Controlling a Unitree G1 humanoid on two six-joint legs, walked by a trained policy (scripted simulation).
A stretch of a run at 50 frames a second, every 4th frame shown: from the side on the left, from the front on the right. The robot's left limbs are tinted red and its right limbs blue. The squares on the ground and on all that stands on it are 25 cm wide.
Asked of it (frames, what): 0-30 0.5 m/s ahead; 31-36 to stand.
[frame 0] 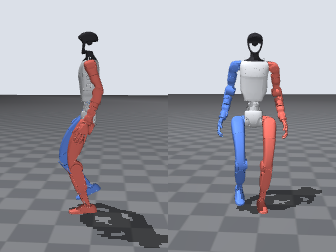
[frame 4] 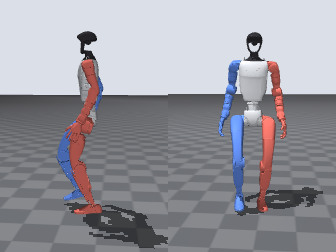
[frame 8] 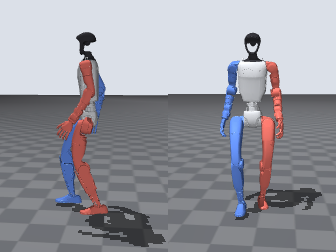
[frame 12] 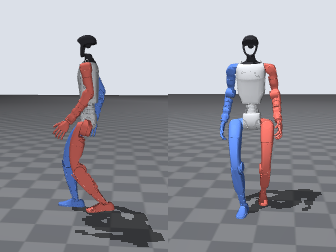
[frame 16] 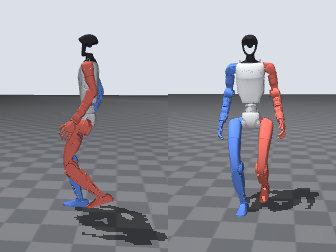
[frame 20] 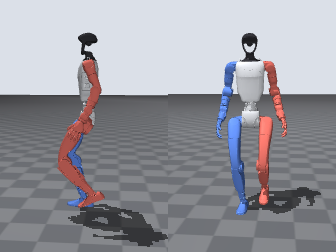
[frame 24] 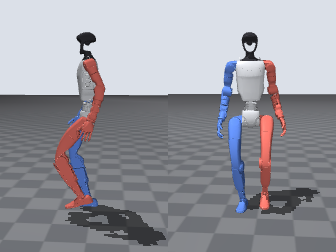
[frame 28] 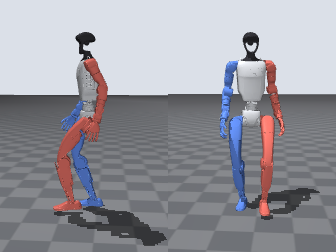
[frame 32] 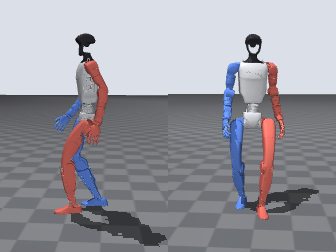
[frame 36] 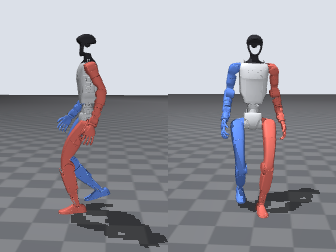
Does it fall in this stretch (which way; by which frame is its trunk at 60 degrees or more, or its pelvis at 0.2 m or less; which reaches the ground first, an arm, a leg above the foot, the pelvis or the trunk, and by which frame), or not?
no
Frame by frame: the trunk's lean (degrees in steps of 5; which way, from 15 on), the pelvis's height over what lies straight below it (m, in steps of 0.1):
0: 0, 0.8
4: 5, 0.8
8: 5, 0.8
12: 0, 0.7
16: 0, 0.8
20: 0, 0.8
24: 0, 0.8
28: 5, 0.8
32: 0, 0.8
36: 0, 0.7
